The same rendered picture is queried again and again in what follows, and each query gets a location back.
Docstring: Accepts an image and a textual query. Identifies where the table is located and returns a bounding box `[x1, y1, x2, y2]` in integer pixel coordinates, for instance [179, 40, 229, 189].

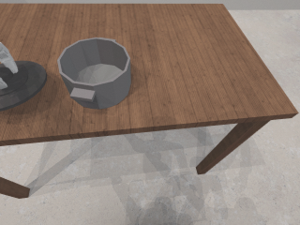
[0, 3, 299, 199]

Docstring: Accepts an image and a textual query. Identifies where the knob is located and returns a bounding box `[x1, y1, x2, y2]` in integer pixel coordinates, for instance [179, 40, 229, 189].
[0, 67, 13, 83]

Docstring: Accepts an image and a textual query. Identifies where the left robot hand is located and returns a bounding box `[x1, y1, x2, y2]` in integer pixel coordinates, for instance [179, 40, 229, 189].
[0, 42, 19, 90]

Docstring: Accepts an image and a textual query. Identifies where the lid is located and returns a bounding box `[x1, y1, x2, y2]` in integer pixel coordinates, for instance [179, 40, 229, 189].
[0, 60, 48, 112]

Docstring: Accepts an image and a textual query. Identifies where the pot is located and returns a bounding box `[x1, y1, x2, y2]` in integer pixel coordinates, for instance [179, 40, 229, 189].
[57, 37, 131, 110]

